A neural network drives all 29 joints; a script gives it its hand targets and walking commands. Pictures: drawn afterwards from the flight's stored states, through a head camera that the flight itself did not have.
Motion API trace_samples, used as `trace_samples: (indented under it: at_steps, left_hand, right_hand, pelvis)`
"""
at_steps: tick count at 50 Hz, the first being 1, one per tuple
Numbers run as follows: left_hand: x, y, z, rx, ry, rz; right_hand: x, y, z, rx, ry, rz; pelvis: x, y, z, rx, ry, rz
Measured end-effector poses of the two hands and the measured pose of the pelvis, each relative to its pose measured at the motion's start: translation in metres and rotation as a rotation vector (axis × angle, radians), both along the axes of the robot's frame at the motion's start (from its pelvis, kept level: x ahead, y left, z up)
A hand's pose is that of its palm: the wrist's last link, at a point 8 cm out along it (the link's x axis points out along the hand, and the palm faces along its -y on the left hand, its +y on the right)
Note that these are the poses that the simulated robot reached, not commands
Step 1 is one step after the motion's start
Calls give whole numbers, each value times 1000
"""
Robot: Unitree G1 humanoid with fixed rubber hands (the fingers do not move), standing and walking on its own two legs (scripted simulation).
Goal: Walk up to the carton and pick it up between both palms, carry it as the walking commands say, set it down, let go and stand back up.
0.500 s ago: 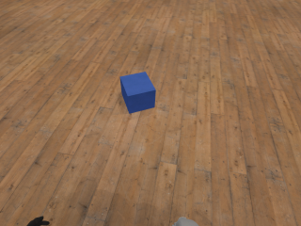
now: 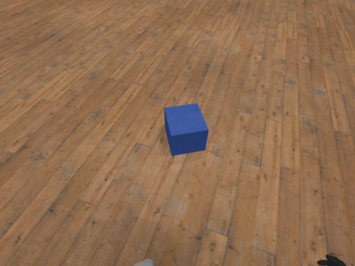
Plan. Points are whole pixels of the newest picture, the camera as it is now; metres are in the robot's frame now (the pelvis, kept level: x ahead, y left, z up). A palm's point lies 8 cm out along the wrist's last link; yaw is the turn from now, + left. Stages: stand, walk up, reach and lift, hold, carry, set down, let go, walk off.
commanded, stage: walk up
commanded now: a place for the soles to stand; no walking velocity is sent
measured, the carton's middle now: (184, 129) +1.08 +0.04 -0.66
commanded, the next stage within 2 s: none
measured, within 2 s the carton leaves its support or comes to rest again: neither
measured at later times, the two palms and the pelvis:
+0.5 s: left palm (66, 188) +0.30 +0.33 -0.05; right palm (328, 223) +0.27 -0.35 -0.09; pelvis +0.20 -0.01 +0.00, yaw +0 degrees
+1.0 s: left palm (97, 136) +0.50 +0.32 -0.08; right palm (315, 171) +0.42 -0.36 -0.08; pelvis +0.38 -0.01 -0.01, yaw -1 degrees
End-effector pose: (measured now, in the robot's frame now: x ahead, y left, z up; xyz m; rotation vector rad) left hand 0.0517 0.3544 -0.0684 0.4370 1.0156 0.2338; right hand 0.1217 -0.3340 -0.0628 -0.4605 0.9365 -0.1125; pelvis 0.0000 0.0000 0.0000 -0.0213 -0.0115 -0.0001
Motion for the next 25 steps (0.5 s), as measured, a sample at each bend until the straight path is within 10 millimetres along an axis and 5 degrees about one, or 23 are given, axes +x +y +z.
trace_samples:
  at_steps: [5,11,18,21,25]
  left_hand:
    - [39,4,-25,-32,50,-12]
    - [114,-13,-22,-80,42,-77]
    - [216,-30,-4,-31,-45,-132]
    - [242,-29,3,9,-96,-113]
    - [249,-22,15,34,-88,-57]
  right_hand:
    - [51,6,12,-49,-93,-27]
    - [55,-1,18,-59,-33,-96]
    - [68,-25,-10,-30,68,-155]
    - [96,-25,-25,-8,91,-145]
    - [152,-12,-27,27,73,-91]
  pelvis:
    - [41,14,-8,20,-4,-12]
    - [87,13,3,27,4,-20]
    - [148,-6,-4,29,2,-18]
    - [171,-13,-10,20,1,-7]
    - [200,-12,-3,10,4,7]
